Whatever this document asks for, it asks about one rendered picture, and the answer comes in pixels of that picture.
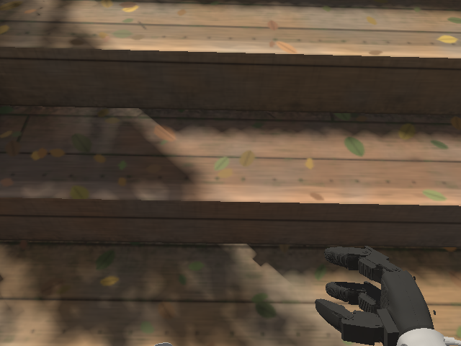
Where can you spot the robot right hand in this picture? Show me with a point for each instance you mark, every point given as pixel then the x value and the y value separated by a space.
pixel 388 313

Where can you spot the right robot forearm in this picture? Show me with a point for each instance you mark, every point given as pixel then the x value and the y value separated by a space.
pixel 421 337

